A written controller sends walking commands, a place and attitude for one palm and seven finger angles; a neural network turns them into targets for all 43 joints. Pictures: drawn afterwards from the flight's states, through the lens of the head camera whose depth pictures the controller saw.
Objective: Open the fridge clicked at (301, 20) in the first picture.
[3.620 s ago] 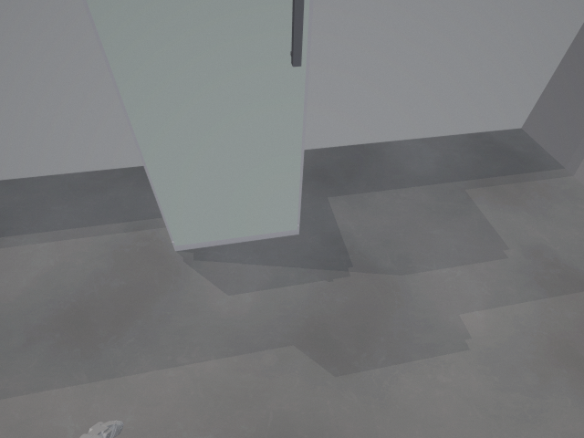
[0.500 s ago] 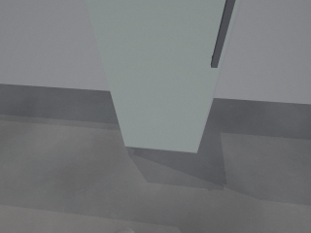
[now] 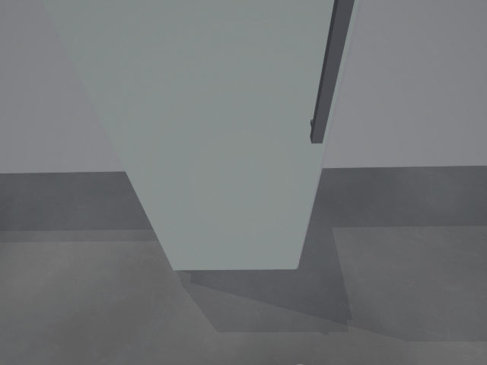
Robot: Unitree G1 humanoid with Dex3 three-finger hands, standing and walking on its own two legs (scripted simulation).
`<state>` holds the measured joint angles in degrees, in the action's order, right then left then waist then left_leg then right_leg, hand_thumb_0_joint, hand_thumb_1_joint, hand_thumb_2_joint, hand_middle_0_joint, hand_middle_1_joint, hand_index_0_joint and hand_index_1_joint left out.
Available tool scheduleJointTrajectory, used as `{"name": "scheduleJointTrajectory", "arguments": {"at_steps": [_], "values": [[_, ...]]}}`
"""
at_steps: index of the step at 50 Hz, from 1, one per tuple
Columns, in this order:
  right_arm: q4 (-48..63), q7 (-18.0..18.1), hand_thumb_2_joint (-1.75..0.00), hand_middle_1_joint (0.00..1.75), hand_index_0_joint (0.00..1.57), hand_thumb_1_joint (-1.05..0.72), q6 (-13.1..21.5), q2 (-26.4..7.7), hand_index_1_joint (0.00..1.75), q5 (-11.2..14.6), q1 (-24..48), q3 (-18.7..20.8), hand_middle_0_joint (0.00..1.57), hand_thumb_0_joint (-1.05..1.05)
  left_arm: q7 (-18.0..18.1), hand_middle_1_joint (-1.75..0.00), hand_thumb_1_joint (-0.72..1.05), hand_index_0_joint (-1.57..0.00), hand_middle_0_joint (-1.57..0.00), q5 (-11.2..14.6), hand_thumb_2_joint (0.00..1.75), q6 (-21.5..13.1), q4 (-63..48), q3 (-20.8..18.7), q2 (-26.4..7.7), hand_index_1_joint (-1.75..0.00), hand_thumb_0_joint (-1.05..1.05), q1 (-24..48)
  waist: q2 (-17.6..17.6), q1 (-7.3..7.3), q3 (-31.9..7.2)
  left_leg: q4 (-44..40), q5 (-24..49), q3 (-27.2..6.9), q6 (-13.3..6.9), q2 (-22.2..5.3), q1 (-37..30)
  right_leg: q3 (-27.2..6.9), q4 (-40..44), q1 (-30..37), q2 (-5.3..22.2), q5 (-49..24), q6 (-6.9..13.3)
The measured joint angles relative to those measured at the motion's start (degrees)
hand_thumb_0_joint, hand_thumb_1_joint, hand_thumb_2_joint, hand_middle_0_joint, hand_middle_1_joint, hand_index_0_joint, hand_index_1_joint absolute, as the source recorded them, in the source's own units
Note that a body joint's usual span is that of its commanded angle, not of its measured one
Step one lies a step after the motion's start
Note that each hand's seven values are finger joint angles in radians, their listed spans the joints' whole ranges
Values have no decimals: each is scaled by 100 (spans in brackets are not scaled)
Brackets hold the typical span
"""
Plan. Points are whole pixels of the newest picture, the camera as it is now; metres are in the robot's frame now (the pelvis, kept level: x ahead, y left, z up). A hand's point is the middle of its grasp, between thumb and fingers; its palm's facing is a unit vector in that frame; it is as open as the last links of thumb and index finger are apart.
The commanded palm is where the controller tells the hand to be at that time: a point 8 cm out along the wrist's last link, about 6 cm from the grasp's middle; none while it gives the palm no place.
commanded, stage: come to a stop and stand still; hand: right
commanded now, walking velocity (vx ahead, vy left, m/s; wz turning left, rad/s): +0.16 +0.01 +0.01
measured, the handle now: (326, 71) +0.56 -0.13 +0.21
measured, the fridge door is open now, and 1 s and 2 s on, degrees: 0 0 0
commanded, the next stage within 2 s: none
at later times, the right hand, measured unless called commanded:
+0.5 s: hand out of the picture +0.13 -0.18 -0.16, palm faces +0.00 +0.97 -0.24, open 7.4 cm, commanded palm none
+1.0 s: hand out of the picture +0.00 -0.17 -0.15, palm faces +0.09 +0.97 -0.24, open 7.4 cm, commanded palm none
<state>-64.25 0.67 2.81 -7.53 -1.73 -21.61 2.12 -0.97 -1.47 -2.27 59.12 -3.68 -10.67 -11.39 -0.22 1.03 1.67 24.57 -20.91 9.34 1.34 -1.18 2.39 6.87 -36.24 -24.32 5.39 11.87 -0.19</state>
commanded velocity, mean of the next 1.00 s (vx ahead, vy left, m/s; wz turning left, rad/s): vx -0.04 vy -0.04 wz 0.00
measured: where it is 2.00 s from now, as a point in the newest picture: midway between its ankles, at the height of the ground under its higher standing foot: outside the picture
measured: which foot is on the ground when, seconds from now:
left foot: down 0.00-0.02, up 0.04-0.52, down 0.54-1.00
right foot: up 0.00-0.00, down 0.02-0.54, up 0.56-1.00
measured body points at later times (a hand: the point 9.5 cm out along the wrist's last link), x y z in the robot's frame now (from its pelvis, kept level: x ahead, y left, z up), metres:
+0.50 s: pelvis +0.05 +0.01 +0.01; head +0.08 +0.02 +0.45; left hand +0.08 +0.24 -0.15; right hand +0.13 -0.23 -0.14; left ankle +0.06 +0.14 -0.70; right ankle +0.09 -0.09 -0.73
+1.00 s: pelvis +0.00 +0.02 +0.02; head +0.01 +0.03 +0.46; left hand +0.05 +0.27 -0.14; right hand +0.00 -0.22 -0.13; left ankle +0.06 +0.15 -0.73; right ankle -0.04 -0.13 -0.70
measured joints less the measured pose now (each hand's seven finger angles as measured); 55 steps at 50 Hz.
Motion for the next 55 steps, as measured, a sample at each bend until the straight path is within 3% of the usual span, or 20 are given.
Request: {"name": "scheduleJointTrajectory", "arguments": {"at_steps": [2,4,7,13,18,21,25,27,28,30,32,35,39,44,50,53,55], "values": [[-73,-9,-90,30,20,-91,-77,-32,30,36,-84,14,20,0,25,-30,93,-19,-20,-33,90,-108,-46,32,45,-30,1,71,189,28,61,844,-407,-96,-24,-199,243,99,52,160,-147,-24,193],[-118,-8,-90,30,20,-91,-182,-54,30,49,-52,13,20,0,75,-30,93,-19,-20,-32,90,-152,-87,99,110,-30,1,119,286,58,141,2334,-846,-399,-143,-212,847,225,-88,268,-198,242,386],[-132,9,-90,30,19,-91,-260,-93,30,50,120,10,20,0,194,-30,92,-19,-20,-3,90,-131,-43,196,247,-30,1,74,308,11,180,3443,-617,-534,-130,-237,1577,308,340,637,-296,197,418],[191,105,-90,30,19,-91,-416,-155,30,65,597,22,19,0,371,-30,96,-20,-20,78,90,22,178,203,247,-30,0,50,289,-36,269,2699,-67,-733,75,-305,2073,323,1102,1129,-445,-64,472],[446,124,-90,30,19,-91,-599,-267,30,28,924,131,19,0,372,-30,95,-20,-20,45,90,206,220,130,297,-30,0,19,233,-109,311,2934,-150,-825,92,-182,2259,299,1049,1177,-355,-3,389],[563,126,-90,30,19,-91,-656,-303,30,32,1086,177,19,0,356,-30,93,-20,-20,9,90,274,203,75,294,-30,1,11,147,-166,339,2877,-258,-821,72,-122,2183,290,925,1122,-271,40,309],[702,122,-90,30,19,-91,-614,-268,30,48,1220,171,19,0,302,-30,92,-20,-20,-20,90,332,179,2,206,-30,1,6,-44,-225,349,1985,-176,-725,4,-130,1736,280,690,965,-168,98,173],[767,117,-90,30,19,-91,-514,-259,30,39,1197,142,19,0,257,-30,92,-20,-20,1,90,357,166,-24,157,-30,1,-45,-87,-214,286,1047,443,-695,-6,-181,1322,298,450,823,-154,184,74],[761,132,-90,30,19,-91,-453,-228,30,16,1188,129,19,0,232,-30,92,-20,-20,24,90,378,164,-40,116,-30,1,-53,-154,-201,266,885,356,-684,-39,-150,1258,267,255,721,-122,318,18],[744,127,-90,30,19,-91,-411,-115,30,2,1180,46,19,0,211,-30,92,-20,-20,47,90,480,132,-82,11,-30,1,-51,-339,-245,273,970,328,-621,-168,-81,1304,-109,-345,500,-219,1194,-55],[742,111,-90,30,19,-90,-388,-28,30,-1,1140,-3,20,0,199,-30,91,-19,-20,37,90,568,111,-100,-46,-30,1,-79,-374,-263,225,863,437,-588,-253,-121,1285,-354,-1075,284,-396,1549,-104],[753,138,-90,30,20,-91,-364,21,30,29,1095,11,20,0,147,-30,91,-19,-20,17,90,605,114,-107,-97,-30,1,-123,-341,-220,171,586,658,-568,-298,-173,1229,-531,-2027,75,-515,1306,-200],[786,127,-90,30,20,-92,-323,-6,30,43,1011,24,20,0,83,-30,91,-19,-20,-14,90,641,108,-114,-172,-30,1,-210,-288,-128,93,311,881,-506,-300,-235,1220,-661,-2465,50,-500,875,-325],[770,110,-90,30,20,-91,-327,-55,30,6,789,44,20,0,34,-30,91,-19,-20,-32,90,662,86,-102,-273,-30,1,-226,-173,31,32,110,1097,-492,-250,-329,1288,-672,-1994,291,-374,808,-369],[544,46,-90,30,20,-90,-404,-177,30,-51,462,74,20,0,33,-30,91,-19,-20,9,90,520,-3,-31,-273,-30,1,-180,26,188,-41,-125,1359,-553,-109,-394,1367,-463,-427,924,-348,1182,-260],[375,30,-90,30,20,-90,-467,-241,30,-4,304,88,20,0,79,-30,91,-19,-20,31,90,322,-49,48,-224,-30,1,-262,25,178,-148,54,1273,-547,12,-316,1512,-359,846,1508,-356,877,-164],[224,21,-90,30,20,-90,-549,-325,30,39,259,105,20,0,139,-30,91,-19,-20,4,90,243,10,88,-69,-30,1,-322,151,96,-182,602,530,-636,34,-304,1699,-349,956,1561,-413,605,13]]}}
